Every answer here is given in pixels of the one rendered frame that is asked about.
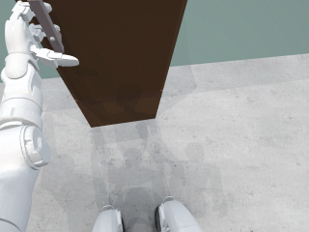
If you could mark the robot left forearm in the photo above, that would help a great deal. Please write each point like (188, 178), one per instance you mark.
(22, 100)

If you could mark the left robot hand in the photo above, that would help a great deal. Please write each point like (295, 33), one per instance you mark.
(22, 39)

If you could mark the robot left shin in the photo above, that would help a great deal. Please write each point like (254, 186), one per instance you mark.
(108, 207)

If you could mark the cupboard door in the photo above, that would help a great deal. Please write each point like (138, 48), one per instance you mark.
(122, 46)

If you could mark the right robot thigh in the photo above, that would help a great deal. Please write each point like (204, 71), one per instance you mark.
(177, 218)

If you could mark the handle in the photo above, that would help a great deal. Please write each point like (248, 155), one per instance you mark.
(47, 25)

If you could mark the left robot upper arm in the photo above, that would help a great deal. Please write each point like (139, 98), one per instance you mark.
(23, 152)

